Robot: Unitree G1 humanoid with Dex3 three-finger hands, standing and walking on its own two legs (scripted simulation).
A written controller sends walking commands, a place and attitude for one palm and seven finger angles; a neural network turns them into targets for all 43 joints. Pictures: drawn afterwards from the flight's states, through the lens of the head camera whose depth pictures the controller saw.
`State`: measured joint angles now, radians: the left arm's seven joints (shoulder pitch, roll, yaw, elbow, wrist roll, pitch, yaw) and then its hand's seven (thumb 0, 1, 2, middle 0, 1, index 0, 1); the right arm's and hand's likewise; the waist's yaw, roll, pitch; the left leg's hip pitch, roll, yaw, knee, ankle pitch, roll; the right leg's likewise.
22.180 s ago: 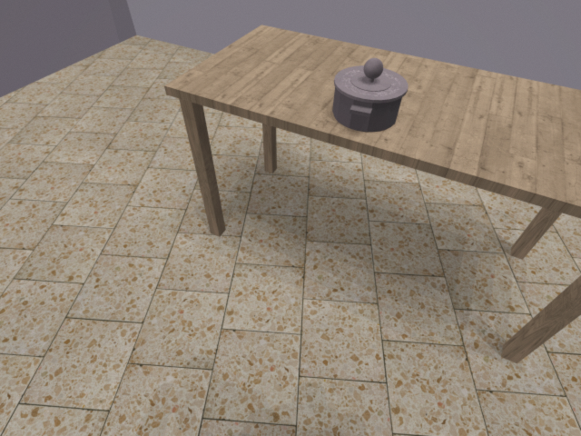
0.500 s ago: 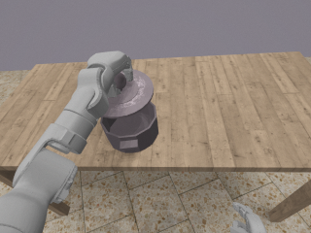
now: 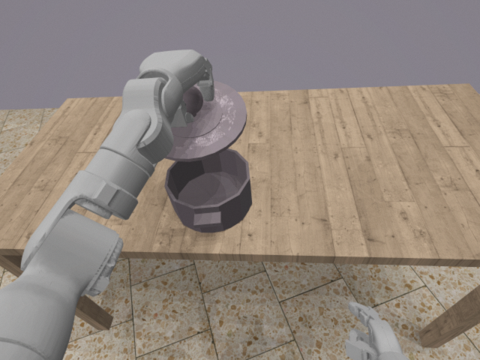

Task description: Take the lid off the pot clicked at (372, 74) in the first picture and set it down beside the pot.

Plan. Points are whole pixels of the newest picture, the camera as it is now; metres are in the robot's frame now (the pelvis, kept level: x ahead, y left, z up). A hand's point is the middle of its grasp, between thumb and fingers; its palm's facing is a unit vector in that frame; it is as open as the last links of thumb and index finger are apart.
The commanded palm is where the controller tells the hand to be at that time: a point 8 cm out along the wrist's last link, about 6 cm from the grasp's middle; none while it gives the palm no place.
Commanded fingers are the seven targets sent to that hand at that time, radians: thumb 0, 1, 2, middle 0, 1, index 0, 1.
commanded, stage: lift the lid straight up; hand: left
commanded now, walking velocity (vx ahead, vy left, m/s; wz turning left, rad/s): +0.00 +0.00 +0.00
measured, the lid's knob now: (188, 100) +0.48 +0.10 +0.21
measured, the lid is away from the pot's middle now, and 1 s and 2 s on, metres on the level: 0.02 0.07 0.18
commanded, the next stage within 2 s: move the lid sideways beside the pot in 0.40 s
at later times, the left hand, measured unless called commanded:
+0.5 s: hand (187, 90) +0.45 +0.09 +0.25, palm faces -0.08 -0.02 -1.00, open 7.7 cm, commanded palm +0.42 +0.10 +0.31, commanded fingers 0.00 0.59 1.07 -0.86 -0.97 -0.88 -0.99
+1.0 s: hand (145, 93) +0.45 +0.15 +0.25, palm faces -0.12 -0.02 -0.99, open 7.6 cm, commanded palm +0.42 +0.16 +0.31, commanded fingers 0.00 0.59 1.07 -0.86 -0.97 -0.88 -0.99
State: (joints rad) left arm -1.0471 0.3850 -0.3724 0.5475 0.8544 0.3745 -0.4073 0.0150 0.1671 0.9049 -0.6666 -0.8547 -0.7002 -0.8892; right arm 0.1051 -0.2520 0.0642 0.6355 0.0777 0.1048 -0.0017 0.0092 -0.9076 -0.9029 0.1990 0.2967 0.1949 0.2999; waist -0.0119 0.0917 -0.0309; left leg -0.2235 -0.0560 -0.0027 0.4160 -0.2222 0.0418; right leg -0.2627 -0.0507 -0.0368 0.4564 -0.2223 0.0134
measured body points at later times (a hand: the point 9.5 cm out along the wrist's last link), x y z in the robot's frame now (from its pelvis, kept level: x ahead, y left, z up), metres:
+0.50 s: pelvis +0.00 -0.01 +0.00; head +0.01 -0.05 +0.45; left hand +0.45 +0.09 +0.30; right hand +0.17 -0.24 -0.11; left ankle +0.00 +0.10 -0.74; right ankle +0.01 -0.13 -0.74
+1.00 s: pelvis +0.00 +0.00 +0.00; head +0.01 -0.04 +0.45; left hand +0.45 +0.15 +0.30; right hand +0.18 -0.24 -0.11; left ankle +0.00 +0.10 -0.74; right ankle +0.01 -0.13 -0.74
